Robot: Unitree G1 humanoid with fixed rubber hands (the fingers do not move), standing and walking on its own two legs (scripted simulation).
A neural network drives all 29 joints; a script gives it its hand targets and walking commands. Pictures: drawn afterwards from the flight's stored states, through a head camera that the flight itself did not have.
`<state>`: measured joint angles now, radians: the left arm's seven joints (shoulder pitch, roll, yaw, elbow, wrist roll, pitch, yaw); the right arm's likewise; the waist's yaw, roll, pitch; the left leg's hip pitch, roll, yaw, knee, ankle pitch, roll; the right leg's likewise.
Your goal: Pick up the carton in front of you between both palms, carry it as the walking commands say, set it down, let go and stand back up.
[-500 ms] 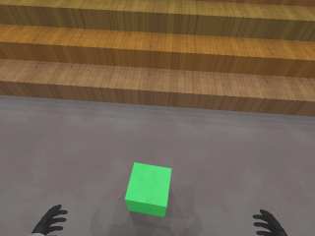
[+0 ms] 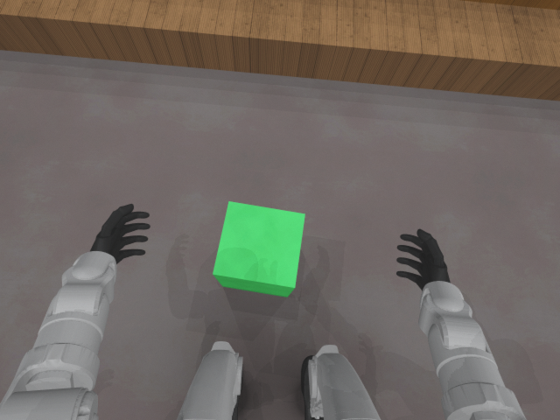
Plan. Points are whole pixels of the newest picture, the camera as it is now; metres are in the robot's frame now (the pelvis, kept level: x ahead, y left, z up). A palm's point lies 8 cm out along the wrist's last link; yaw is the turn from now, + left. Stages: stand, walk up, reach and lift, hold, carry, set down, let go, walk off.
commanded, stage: reach and lift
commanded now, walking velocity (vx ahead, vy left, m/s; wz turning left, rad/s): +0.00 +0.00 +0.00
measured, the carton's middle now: (260, 253) +0.46 +0.03 -0.58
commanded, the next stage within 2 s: none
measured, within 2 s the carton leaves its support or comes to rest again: neither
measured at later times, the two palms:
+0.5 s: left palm (158, 176) +0.50 +0.22 -0.16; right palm (367, 210) +0.45 -0.16 -0.16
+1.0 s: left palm (185, 231) +0.47 +0.22 -0.40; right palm (340, 248) +0.43 -0.16 -0.40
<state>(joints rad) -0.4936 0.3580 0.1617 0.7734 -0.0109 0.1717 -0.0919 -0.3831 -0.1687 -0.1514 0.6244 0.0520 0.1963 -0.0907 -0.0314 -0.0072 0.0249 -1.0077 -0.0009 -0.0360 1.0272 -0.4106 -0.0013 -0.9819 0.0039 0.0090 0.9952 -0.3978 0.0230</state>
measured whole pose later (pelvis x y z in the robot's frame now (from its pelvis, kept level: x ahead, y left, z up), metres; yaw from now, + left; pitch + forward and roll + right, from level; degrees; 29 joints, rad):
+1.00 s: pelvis -0.07 -0.01 -0.24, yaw -3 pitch +48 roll -5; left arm -1.32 0.49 0.13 1.04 -0.10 0.08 -0.02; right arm -1.16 -0.13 -0.24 0.79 0.13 0.11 -0.21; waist -0.03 -0.03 0.10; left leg -2.18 -0.04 -0.09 1.87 -0.52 -0.04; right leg -2.14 0.08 0.02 1.83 -0.51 0.07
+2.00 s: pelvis -0.09 +0.00 -0.33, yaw -3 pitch +35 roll -4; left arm -1.66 0.45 0.01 1.29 -0.10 0.12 0.00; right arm -1.52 -0.12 -0.35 1.07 0.05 0.10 -0.19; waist 0.00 -0.06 0.42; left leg -2.25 -0.01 -0.06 2.20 -0.56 -0.01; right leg -2.21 0.09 0.03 2.16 -0.56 0.09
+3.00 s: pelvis -0.06 -0.01 -0.16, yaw +2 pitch +41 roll -2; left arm -0.93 0.06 0.33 0.68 0.19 0.40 0.00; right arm -0.87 0.12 -0.50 0.56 -0.17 0.34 -0.10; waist 0.00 -0.05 -0.20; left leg -1.85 -0.10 -0.11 1.62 -0.48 -0.06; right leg -1.81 0.13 0.10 1.62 -0.52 0.08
